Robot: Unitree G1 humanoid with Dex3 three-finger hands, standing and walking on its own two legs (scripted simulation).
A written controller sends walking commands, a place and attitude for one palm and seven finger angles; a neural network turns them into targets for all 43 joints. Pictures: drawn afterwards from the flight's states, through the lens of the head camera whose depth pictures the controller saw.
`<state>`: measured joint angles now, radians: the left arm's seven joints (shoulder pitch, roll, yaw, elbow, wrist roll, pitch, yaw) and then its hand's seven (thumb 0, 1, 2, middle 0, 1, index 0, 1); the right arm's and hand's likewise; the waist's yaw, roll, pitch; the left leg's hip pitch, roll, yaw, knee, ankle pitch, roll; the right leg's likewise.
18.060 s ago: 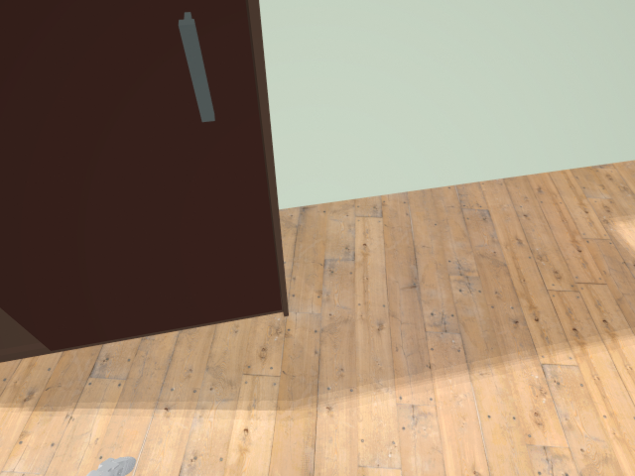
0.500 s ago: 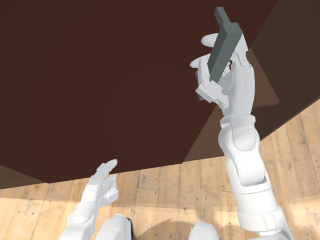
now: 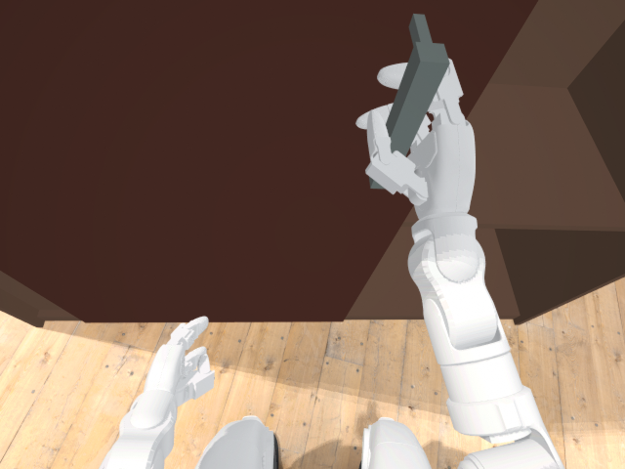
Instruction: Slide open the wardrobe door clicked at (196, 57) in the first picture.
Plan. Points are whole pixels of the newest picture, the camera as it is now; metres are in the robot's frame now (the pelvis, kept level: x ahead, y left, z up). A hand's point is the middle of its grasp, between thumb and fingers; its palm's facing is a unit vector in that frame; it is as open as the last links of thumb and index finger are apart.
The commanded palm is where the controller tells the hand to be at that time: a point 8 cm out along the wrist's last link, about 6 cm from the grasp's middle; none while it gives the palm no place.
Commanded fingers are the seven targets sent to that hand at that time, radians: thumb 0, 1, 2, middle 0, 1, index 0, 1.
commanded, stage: step sideways, sliding the door along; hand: right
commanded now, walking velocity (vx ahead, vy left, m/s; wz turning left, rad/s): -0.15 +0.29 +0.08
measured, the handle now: (397, 112) +0.44 -0.05 +0.19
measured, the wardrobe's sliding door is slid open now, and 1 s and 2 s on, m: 0.60 0.59 0.58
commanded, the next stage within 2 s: stop walking and hold the door there in 0.22 s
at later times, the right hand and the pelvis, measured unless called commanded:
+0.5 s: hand (377, 152) +0.39 -0.03 +0.18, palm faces +0.27 +0.93 -0.24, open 6.3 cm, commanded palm +0.36 -0.08 +0.17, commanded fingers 0.00 -0.90 -0.90 0.45 1.40 0.45 1.40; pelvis -0.05 +0.16 +0.01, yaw +2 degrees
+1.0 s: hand (383, 146) +0.39 -0.03 +0.19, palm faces +0.33 +0.89 -0.31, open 6.2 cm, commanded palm +0.35 -0.08 +0.17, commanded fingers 0.00 -0.90 -0.90 0.45 1.40 0.45 1.40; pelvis -0.06 +0.17 +0.04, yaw +10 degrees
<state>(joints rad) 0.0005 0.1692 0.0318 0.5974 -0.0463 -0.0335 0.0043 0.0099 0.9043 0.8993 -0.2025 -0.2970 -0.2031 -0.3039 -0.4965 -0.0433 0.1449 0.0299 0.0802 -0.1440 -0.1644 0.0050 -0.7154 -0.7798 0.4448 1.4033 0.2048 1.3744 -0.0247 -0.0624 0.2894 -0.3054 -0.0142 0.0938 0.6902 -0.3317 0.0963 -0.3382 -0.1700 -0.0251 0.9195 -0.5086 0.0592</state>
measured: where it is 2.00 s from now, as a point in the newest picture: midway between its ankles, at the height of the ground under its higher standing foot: outside the picture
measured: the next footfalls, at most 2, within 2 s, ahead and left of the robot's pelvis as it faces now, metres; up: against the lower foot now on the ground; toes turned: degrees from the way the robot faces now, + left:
right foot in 0.16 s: -0.01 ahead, -0.12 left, +0.00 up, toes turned -11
left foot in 0.40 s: -0.03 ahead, +0.26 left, +0.00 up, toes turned +4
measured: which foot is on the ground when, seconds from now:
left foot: down 0.00-0.18, up 0.20-0.38, down 0.40-1.00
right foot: up 0.00-0.14, down 0.16-0.40, up 0.42-1.00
